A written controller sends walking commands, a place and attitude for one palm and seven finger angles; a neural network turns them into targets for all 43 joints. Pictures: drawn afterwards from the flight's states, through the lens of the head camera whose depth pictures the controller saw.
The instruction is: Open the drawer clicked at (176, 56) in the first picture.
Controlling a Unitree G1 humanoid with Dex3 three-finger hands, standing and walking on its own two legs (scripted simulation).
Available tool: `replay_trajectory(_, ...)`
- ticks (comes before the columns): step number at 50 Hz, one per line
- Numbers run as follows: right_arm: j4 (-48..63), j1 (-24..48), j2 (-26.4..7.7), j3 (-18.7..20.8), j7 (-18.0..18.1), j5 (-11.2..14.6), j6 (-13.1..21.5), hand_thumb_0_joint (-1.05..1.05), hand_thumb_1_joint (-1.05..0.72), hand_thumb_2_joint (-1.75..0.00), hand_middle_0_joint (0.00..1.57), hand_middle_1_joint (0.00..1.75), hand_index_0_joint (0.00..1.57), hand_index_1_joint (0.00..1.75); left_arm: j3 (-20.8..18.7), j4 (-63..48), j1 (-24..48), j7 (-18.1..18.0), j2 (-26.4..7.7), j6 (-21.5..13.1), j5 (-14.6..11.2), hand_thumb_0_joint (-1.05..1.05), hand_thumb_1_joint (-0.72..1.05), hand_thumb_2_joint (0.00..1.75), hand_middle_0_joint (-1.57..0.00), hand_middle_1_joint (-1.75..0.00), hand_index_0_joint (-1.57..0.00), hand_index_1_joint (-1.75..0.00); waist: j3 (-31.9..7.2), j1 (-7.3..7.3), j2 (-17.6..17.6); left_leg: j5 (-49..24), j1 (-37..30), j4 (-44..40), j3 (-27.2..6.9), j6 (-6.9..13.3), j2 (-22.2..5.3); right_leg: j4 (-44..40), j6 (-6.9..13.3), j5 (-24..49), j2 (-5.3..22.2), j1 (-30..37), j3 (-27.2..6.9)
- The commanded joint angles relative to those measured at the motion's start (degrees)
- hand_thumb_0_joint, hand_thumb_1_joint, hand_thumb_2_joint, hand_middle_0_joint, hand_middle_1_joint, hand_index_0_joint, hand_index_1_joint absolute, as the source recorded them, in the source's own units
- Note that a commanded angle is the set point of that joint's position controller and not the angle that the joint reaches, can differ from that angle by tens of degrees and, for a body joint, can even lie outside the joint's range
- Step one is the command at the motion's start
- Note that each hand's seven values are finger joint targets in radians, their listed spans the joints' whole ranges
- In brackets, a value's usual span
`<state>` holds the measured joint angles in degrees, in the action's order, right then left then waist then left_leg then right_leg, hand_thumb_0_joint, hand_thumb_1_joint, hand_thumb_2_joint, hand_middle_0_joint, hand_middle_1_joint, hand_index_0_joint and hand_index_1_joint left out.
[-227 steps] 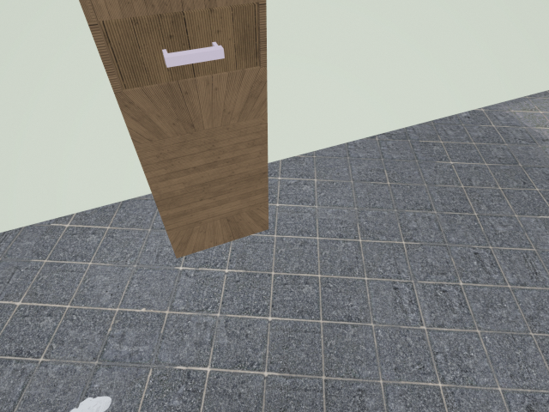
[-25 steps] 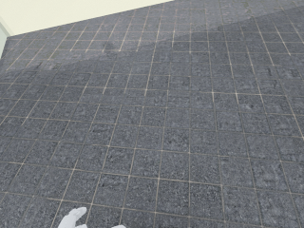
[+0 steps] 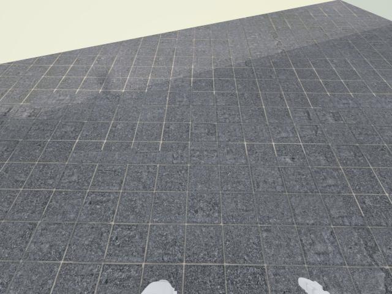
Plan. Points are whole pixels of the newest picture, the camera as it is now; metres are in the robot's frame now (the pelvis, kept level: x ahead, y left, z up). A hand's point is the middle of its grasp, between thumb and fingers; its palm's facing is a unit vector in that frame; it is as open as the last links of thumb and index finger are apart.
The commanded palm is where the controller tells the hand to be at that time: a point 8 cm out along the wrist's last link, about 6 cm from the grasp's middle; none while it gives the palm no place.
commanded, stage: walk to a spot facing it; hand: left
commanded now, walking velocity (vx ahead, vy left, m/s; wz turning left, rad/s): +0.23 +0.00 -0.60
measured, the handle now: out of the picture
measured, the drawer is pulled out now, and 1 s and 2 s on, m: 0.00 0.00 0.00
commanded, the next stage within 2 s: turn to face it in 0.70 s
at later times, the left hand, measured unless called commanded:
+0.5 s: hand (124, 229) +0.29 +0.24 -0.17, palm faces -0.28 -0.93 -0.23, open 7.4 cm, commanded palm none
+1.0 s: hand (177, 215) +0.34 +0.11 -0.16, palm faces -0.50 -0.83 -0.24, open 7.4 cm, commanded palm none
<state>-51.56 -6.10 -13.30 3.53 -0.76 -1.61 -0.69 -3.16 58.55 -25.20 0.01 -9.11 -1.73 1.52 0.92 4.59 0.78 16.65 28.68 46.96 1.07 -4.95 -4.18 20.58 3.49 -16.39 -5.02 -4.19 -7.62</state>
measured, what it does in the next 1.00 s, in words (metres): walks ahead, turning right: left foot, then right foot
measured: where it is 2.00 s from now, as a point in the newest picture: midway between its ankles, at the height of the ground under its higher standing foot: outside the picture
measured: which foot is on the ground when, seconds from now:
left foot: up 0.00-0.08, down 0.10-0.70, up 0.72-1.00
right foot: down 0.00-0.12, up 0.14-0.68, down 0.70-1.00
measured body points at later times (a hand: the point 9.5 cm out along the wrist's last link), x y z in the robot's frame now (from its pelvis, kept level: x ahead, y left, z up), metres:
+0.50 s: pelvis +0.12 +0.07 +0.00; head +0.15 +0.08 +0.45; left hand +0.30 +0.29 -0.15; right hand +0.03 -0.17 -0.14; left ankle +0.11 +0.14 -0.74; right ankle +0.09 -0.08 -0.66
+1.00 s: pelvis +0.16 +0.01 -0.01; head +0.16 -0.02 +0.44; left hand +0.37 +0.15 -0.14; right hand +0.08 -0.23 -0.16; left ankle +0.26 +0.14 -0.69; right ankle +0.11 -0.06 -0.74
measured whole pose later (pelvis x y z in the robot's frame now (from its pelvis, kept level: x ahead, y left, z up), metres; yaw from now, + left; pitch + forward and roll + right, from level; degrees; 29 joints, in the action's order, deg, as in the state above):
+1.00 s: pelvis +0.16 +0.01 -0.01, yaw -31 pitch -1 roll +0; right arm -55.3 -12.7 -11.2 2.5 1.1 -1.0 -1.7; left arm -2.0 54.9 -9.5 -1.4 -8.3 0.3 1.3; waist 2.1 -2.5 2.8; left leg 20.0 26.2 53.2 0.9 -4.2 -6.3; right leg 28.0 3.6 -15.7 -1.7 -11.6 4.2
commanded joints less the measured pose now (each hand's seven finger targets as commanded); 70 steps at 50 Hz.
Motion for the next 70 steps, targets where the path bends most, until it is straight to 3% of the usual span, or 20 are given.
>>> replay_trajectory(1,7.9,6.6,-3.0,0.6,0.3,1.0,3.0,0.0,-0.9,-0.9,0.2,0.3,0.2,0.3,-2.9,-4.0,0.9,-0.8,-12.3,-1.2,-0.2,0.0,0.9,0.9,-0.2,-0.3,-0.2,-0.3,2.8,-1.43,-8.1,1.8,-1.8,-8.5,0.7,1.4,1.6,-2.0,6.8,19.4,15.7,-1.2,-16.9)
replay_trajectory(4,2.9,-9.3,-6.7,1.4,2.0,1.0,3.9,0.0,-0.9,-0.9,0.2,0.3,0.2,0.3,-3.1,-4.8,5.1,-0.5,-10.9,-1.1,-0.8,0.0,0.9,0.9,-0.2,-0.3,-0.2,-0.3,-2.9,-8.88,-2.8,-5.7,-28.8,-22.9,-0.1,2.7,0.4,13.8,2.2,18.9,8.1,-13.8,-10.6)
replay_trajectory(5,1.1,-15.5,-12.9,2.6,2.6,0.2,4.2,0.0,-0.9,-0.9,0.2,0.3,0.2,0.3,-2.8,-5.3,2.6,0.0,-7.5,-0.8,-1.7,0.0,0.9,0.9,-0.2,-0.3,-0.2,-0.3,-9.4,-10.06,11.4,-3.3,-41.3,-25.9,-16.1,6.3,-15.0,28.8,-1.0,-0.8,0.6,-24.5,-3.3)
replay_trajectory(6,1.0,-17.5,-15.2,2.6,2.4,0.4,3.7,0.0,-0.9,-0.9,0.2,0.3,0.2,0.3,-2.5,-5.6,1.1,0.3,-6.6,-0.8,-1.6,0.0,0.9,0.9,-0.2,-0.3,-0.2,-0.3,-10.0,-9.24,17.9,-2.6,-40.0,-30.8,-27.1,10.7,-26.3,42.6,-3.4,-18.0,0.4,-31.2,3.4)
replay_trajectory(7,2.4,-14.2,-13.2,2.0,2.3,0.4,3.1,0.0,-0.9,-0.9,0.2,0.3,0.2,0.3,-3.0,-5.5,2.2,0.5,-8.1,-0.3,-0.8,0.0,0.9,0.9,-0.2,-0.3,-0.2,-0.3,-4.6,-8.53,10.3,0.5,-30.5,-32.7,-26.2,12.8,-26.4,47.9,-3.7,-17.0,4.2,-30.2,2.8)
replay_trajectory(9,3.8,-6.5,-7.0,0.2,2.4,0.4,3.3,0.0,-0.9,-0.9,0.2,0.3,0.2,0.3,-3.4,-4.2,3.7,1.2,-8.1,0.9,0.1,0.0,0.9,0.9,-0.2,-0.3,-0.2,-0.3,2.6,-5.14,8.0,0.0,-17.9,-34.7,-15.5,10.3,-20.4,51.1,-4.5,-9.9,7.4,-29.0,4.8)
replay_trajectory(13,2.0,-6.7,-4.3,-0.5,2.9,0.7,3.9,0.0,-0.9,-0.9,0.2,0.3,0.2,0.3,-3.4,-4.2,2.6,1.8,-5.4,3.1,-0.1,0.0,0.9,0.9,-0.2,-0.3,-0.2,-0.3,1.0,-2.48,7.7,-24.6,-17.2,-31.2,0.9,7.9,-14.5,51.5,-6.1,-1.9,8.4,-26.4,7.4)
replay_trajectory(29,-3.6,-17.1,-6.5,1.3,2.4,-0.2,2.0,0.0,-0.9,-0.9,0.2,0.3,0.2,0.3,-1.8,-12.3,22.7,1.6,-5.0,4.5,0.1,0.0,0.9,0.9,-0.2,-0.3,-0.2,-0.3,1.5,-7.75,9.0,-38.0,-28.2,-23.7,11.4,11.0,-18.1,26.5,-5.9,-4.5,8.4,-26.5,13.9)
replay_trajectory(32,-3.6,-17.1,-8.2,2.0,2.0,0.1,1.7,0.0,-0.9,-0.9,0.2,0.3,0.2,0.3,-2.0,-12.3,20.0,1.2,-6.1,3.3,0.1,0.0,0.9,0.9,-0.2,-0.3,-0.2,-0.3,-2.3,-6.13,9.2,-47.7,-29.8,-15.9,13.9,8.9,-18.2,17.0,-3.8,-4.6,5.8,-18.8,15.6)
replay_trajectory(34,-1.8,-16.8,-7.6,1.8,1.3,1.2,1.5,0.0,-0.9,-0.9,0.2,0.3,0.2,0.3,-3.1,-9.4,9.1,0.4,-11.9,1.6,0.4,0.0,0.9,0.9,-0.2,-0.3,-0.2,-0.3,-10.0,-0.48,-1.4,-36.1,-14.8,4.7,17.1,3.6,-15.6,5.5,0.0,18.9,11.5,5.5,7.6)
replay_trajectory(35,1.5,-14.6,-3.2,0.7,1.1,1.3,1.2,0.0,-0.9,-0.9,0.2,0.3,0.2,0.3,-4.6,-7.9,3.6,-0.6,-18.7,1.1,0.0,0.0,0.9,0.9,-0.2,-0.3,-0.2,-0.3,-13.4,1.15,-16.3,16.4,4.7,20.4,16.0,-0.8,-4.4,6.3,7.8,53.2,28.1,18.0,-15.6)
replay_trajectory(36,2.8,-10.7,-4.2,0.6,2.2,1.5,0.7,0.0,-0.9,-0.9,0.2,0.3,0.2,0.3,-4.9,-7.0,2.8,-1.4,-20.1,1.6,-1.3,0.0,0.9,0.9,-0.2,-0.3,-0.2,-0.3,-14.5,1.53,-12.7,22.9,6.8,27.0,5.7,-0.4,-3.4,7.5,12.6,63.4,30.6,16.5,-13.8)
replay_trajectory(39,1.9,-8.4,-3.7,0.8,2.1,0.8,-0.4,0.0,-0.9,-0.9,0.2,0.3,0.2,0.3,-3.5,-9.9,13.5,-2.0,-14.1,2.1,-1.4,0.0,0.9,0.9,-0.2,-0.3,-0.2,-0.3,-6.0,-2.91,-6.5,10.0,6.4,24.8,0.8,-0.6,-6.1,3.8,7.8,42.6,21.7,5.1,-5.5)
replay_trajectory(44,-3.1,-15.8,-0.8,0.1,2.1,0.5,-1.8,0.0,-0.9,-0.9,0.2,0.3,0.2,0.3,-1.6,-9.6,17.3,-1.9,-9.6,0.9,-0.4,0.0,0.9,0.9,-0.2,-0.3,-0.2,-0.3,-2.5,-7.9,-6.3,3.4,-2.4,17.5,0.9,0.1,-2.6,-0.9,5.4,31.8,16.8,-9.2,3.5)
replay_trajectory(51,-2.4,-8.5,0.0,-0.5,1.6,1.1,-0.5,0.0,-0.9,-0.9,0.2,0.3,0.2,0.3,-1.3,-5.9,12.8,-1.9,-8.9,0.8,-0.2,0.0,0.9,0.9,-0.2,-0.3,-0.2,-0.3,-0.2,-4.1,-10.5,4.0,-7.0,-2.9,3.1,1.2,0.1,0.6,5.7,28.1,19.0,-6.1,5.3)
replay_trajectory(55,-2.6,-10.4,-1.1,0.0,1.2,0.8,-0.6,0.0,-0.9,-0.9,0.2,0.3,0.2,0.3,-1.8,-5.8,12.8,-2.3,-9.6,1.7,-0.6,0.0,0.9,0.9,-0.2,-0.3,-0.2,-0.3,1.2,-5.35,-5.3,-5.8,-14.6,-15.4,3.2,2.4,-0.2,7.2,2.1,22.5,20.2,-9.6,8.2)
replay_trajectory(57,-2.2,-13.3,-7.2,1.1,1.2,0.3,-0.1,0.0,-0.9,-0.9,0.2,0.3,0.2,0.3,-1.6,-7.0,10.3,-2.1,-5.7,2.5,-1.2,0.0,0.9,0.9,-0.2,-0.3,-0.2,-0.3,0.1,-5.65,14.2,-31.2,-19.4,-23.6,-15.7,10.2,-13.9,21.6,-4.9,-1.6,10.9,-19.0,15.3)
replay_trajectory(58,-2.4,-14.6,-8.8,1.6,1.3,0.1,-0.2,0.0,-0.9,-0.9,0.2,0.3,0.2,0.3,-1.0,-8.5,12.5,-2.1,-5.5,2.6,-1.1,0.0,0.9,0.9,-0.2,-0.3,-0.2,-0.3,0.3,-6.62,16.7,-35.8,-18.2,-28.5,-22.5,15.8,-19.8,33.9,-6.2,-19.3,7.9,-21.7,13.9)
replay_trajectory(63,-0.2,-8.6,-7.0,1.4,2.2,0.2,0.4,0.0,-0.9,-0.9,0.2,0.3,0.2,0.3,-2.3,-7.9,14.8,-1.1,-6.6,2.9,-0.5,0.0,0.9,0.9,-0.2,-0.3,-0.2,-0.3,-3.1,-5.29,6.0,-20.0,-18.3,-29.1,-15.4,13.9,-11.0,44.0,-6.6,-8.0,9.2,-25.9,7.3)
replay_trajectory(70,0.1,-10.6,-9.2,3.0,1.6,0.2,-0.1,0.0,-0.9,-0.9,0.2,0.3,0.2,0.3,-2.1,-9.4,17.0,-1.2,-6.1,3.2,-0.9,0.0,0.9,0.9,-0.2,-0.3,-0.2,-0.3,-6.3,-7.57,7.8,-18.0,-21.5,-28.0,-19.0,14.9,-9.3,32.7,-8.1,-9.8,7.6,-23.9,7.8)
